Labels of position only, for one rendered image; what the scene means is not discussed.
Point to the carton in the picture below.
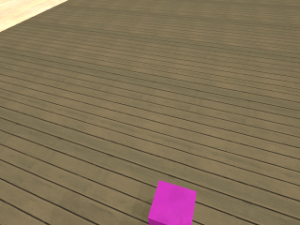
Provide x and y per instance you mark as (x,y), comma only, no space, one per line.
(172,205)

